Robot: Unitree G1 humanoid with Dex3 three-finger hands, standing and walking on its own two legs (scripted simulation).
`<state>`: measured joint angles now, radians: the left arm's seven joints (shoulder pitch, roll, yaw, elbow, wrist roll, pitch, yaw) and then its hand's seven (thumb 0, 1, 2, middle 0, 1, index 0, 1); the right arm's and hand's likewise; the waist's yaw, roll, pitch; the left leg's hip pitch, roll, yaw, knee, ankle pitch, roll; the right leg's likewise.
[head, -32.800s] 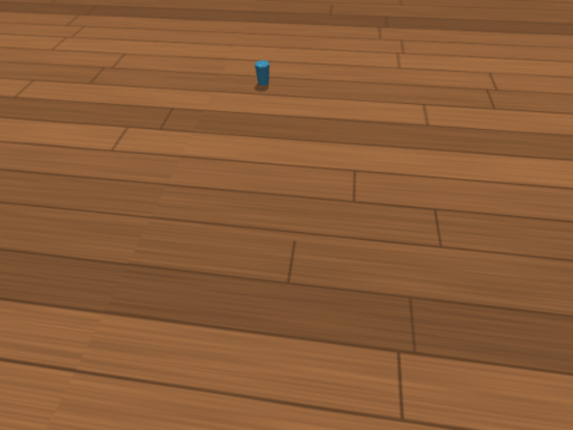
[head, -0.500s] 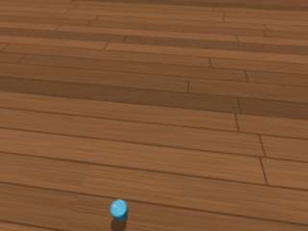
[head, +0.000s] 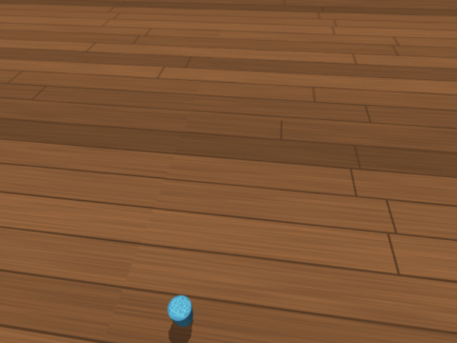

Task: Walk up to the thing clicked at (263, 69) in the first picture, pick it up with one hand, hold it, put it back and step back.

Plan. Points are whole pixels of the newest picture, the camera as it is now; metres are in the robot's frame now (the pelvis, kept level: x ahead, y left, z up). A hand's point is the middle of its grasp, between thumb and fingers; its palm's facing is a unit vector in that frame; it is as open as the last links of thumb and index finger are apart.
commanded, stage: stand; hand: left
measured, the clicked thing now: (182, 312) +0.38 +0.22 -0.71
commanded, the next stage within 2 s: step back in 1.26 s
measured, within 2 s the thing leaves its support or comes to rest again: neither
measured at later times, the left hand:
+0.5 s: hand out of the picture +0.09 +0.24 -0.16, palm faces -0.02 -0.94 -0.33, open 7.4 cm
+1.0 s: hand out of the picture +0.11 +0.24 -0.15, palm faces -0.01 -0.94 -0.33, open 7.4 cm
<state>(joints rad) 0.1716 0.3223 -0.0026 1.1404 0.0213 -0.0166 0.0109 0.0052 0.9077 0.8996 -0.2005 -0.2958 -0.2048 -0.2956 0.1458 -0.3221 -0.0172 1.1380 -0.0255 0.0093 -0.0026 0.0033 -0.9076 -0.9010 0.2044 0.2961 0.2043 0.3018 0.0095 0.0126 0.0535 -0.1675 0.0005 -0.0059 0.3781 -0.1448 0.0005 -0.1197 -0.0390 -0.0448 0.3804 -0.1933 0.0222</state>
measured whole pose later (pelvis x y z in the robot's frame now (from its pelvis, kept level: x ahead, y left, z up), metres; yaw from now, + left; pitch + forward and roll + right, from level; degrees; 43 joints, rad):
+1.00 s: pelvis +0.04 -0.01 +0.00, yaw +0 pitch -2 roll +0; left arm 0.10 0.33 0.01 1.16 0.01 -0.02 0.00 0.00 0.91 0.90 -0.20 -0.30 -0.20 -0.30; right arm 0.09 -0.34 0.00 1.16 -0.02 0.00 -0.01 0.00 -0.91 -0.90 0.20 0.30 0.20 0.30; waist 0.00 0.01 0.05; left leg -0.12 0.01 0.00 0.31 -0.16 -0.02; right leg -0.07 -0.02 -0.04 0.30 -0.20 0.01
